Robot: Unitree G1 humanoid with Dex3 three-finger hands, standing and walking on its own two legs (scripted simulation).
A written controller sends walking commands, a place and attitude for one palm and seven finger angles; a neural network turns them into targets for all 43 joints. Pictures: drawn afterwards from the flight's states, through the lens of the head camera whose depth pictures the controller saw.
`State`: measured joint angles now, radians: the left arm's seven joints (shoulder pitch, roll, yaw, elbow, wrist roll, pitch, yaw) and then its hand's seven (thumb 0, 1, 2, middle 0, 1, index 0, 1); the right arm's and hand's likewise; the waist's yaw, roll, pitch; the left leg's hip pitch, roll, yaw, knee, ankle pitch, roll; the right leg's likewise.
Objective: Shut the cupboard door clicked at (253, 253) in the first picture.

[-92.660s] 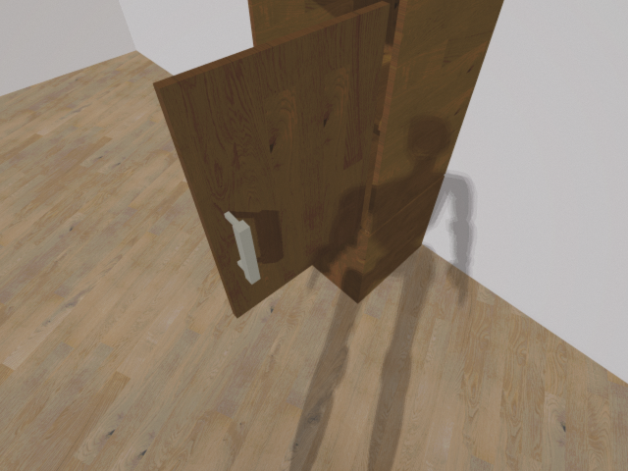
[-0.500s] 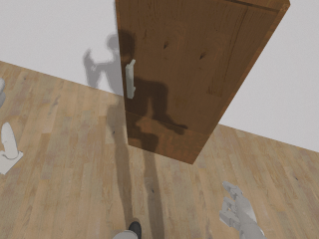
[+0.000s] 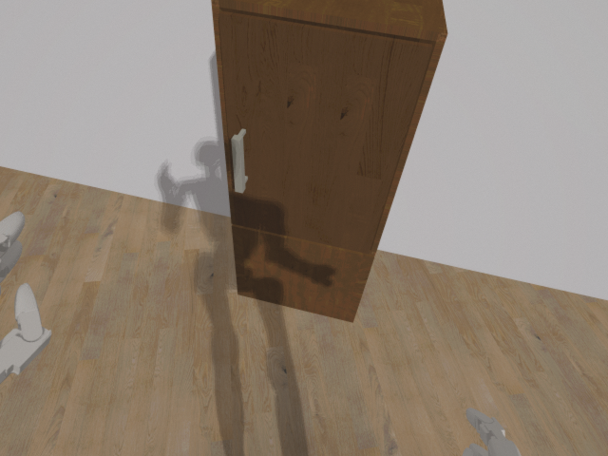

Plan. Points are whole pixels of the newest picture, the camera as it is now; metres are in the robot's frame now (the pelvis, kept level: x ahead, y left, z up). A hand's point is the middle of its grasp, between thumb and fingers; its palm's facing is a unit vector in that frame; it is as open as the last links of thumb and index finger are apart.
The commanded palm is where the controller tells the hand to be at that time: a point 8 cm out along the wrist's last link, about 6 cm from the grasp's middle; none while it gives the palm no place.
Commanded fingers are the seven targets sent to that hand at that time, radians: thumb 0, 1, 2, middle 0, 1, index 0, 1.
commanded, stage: stop stepping back and stand still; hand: left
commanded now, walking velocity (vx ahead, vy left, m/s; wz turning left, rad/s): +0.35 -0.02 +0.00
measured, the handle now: (241, 161) +0.81 +0.17 -0.08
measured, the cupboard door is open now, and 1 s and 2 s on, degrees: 0 0 0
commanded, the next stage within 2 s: let the arm hang, fingers relaxed in 0.48 s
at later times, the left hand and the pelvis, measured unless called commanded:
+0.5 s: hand out of the picture +0.12 +0.29 +0.18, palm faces +0.46 -0.79 -0.41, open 7.4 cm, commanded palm +0.07 +0.32 +0.18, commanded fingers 0.00 0.90 0.90 -0.20 -0.30 -0.20 -0.30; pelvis -0.07 +0.02 +0.00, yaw -1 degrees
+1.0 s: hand out of the picture -0.07 +0.25 -0.18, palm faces +0.11 -0.98 -0.19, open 6.9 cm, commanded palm none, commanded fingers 0.00 0.90 0.90 -0.20 -0.30 -0.20 -0.30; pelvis -0.05 +0.07 +0.00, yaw +3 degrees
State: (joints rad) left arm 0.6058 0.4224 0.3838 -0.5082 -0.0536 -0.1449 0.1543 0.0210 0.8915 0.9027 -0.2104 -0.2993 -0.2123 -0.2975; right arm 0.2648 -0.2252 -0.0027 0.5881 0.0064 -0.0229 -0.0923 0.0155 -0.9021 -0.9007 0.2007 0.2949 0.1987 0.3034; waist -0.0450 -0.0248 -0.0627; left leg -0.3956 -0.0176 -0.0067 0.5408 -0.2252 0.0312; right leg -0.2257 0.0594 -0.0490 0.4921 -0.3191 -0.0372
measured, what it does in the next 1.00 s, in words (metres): steps on the spot: right foot, then left foot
